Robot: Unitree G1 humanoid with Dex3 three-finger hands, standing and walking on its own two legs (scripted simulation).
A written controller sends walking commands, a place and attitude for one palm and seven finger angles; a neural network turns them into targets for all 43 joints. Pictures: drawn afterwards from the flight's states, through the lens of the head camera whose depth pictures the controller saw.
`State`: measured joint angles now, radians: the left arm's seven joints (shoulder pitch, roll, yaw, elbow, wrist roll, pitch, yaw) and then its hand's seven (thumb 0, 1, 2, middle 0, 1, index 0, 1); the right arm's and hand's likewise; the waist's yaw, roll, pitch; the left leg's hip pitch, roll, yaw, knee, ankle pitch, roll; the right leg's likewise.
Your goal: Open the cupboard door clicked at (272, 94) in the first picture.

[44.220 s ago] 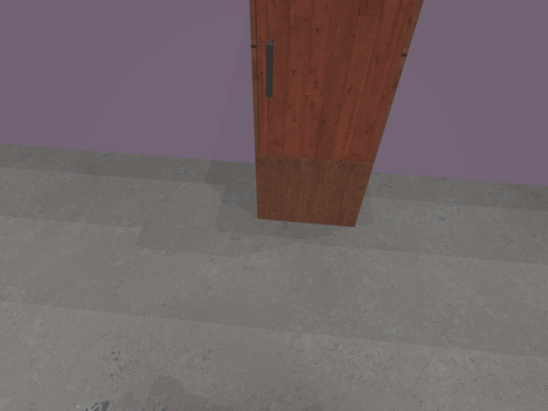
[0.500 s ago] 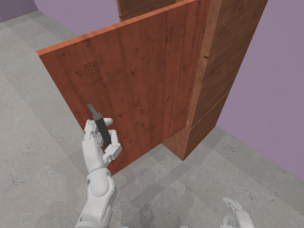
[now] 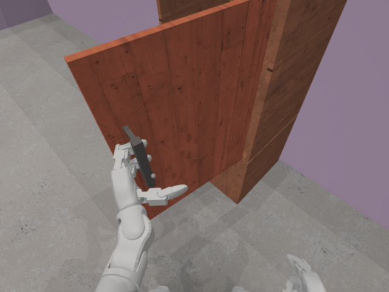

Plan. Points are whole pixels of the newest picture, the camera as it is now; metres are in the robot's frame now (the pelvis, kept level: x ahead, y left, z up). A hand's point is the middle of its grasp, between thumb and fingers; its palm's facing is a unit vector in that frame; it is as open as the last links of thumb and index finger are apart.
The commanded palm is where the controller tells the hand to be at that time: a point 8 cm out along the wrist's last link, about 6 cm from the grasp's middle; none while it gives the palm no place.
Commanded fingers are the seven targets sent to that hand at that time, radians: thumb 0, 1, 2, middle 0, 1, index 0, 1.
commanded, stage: open thumb and fingers to let go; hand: left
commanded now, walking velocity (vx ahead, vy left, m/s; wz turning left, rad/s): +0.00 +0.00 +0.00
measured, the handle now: (140, 159) +0.37 +0.14 +0.06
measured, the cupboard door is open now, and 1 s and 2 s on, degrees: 81 82 82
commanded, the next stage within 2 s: slide the hand sideways off the handle in 0.28 s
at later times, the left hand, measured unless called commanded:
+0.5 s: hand (153, 184) +0.32 +0.10 +0.06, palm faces +0.12 -0.99 -0.10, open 15.8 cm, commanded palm +0.29 +0.14 +0.06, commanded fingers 0.00 -0.50 0.30 -0.15 -0.30 -0.15 -0.30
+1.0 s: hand (141, 202) +0.28 +0.12 +0.05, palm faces -0.08 -1.00 -0.04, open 16.3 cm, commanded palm +0.25 +0.18 +0.06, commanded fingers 0.00 -0.50 0.30 -0.15 -0.30 -0.15 -0.30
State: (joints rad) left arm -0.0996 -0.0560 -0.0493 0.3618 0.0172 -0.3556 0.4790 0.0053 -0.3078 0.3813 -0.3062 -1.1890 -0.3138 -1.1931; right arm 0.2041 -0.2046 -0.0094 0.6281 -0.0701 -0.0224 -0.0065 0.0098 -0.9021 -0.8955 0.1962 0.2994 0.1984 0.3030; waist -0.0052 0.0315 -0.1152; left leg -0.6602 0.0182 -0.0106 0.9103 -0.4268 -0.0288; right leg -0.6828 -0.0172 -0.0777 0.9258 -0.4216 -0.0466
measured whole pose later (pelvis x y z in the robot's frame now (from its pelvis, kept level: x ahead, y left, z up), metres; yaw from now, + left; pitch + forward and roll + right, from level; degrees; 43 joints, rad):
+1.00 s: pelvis +0.00 +0.02 -0.01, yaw -1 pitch +9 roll +0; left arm 0.11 0.12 -0.06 0.12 -0.11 -0.30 -0.04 -0.01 -0.50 0.30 -0.18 -0.31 -0.16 -0.31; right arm 0.23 -0.22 0.03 0.52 0.00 -0.08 -0.02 0.01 -0.90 -0.90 0.20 0.30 0.20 0.30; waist 0.00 0.03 -0.09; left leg -0.67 0.01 0.01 0.96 -0.45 0.00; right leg -0.68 -0.02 -0.06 0.96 -0.43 -0.02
